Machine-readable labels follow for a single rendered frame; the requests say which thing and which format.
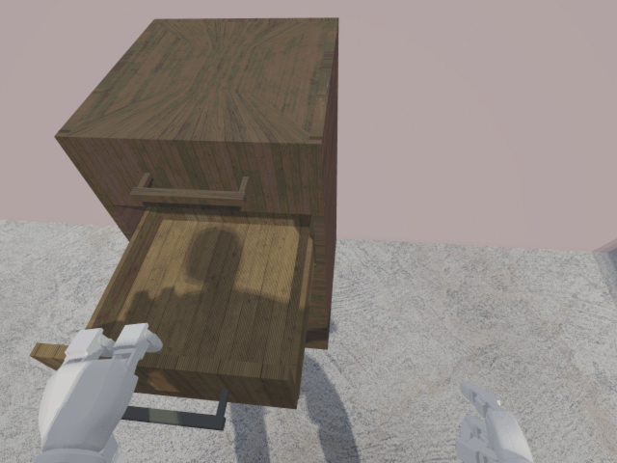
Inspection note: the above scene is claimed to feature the drawer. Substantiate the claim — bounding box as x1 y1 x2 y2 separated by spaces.
30 206 315 409

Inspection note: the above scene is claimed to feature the robot left hand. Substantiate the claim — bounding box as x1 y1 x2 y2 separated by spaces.
39 323 163 463

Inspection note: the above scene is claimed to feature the cabinet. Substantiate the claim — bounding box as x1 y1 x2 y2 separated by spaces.
54 17 338 350

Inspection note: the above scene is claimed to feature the robot right hand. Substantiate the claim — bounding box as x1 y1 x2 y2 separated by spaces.
455 381 534 463

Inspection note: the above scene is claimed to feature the handle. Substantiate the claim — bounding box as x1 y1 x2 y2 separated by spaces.
121 389 229 431
129 187 247 206

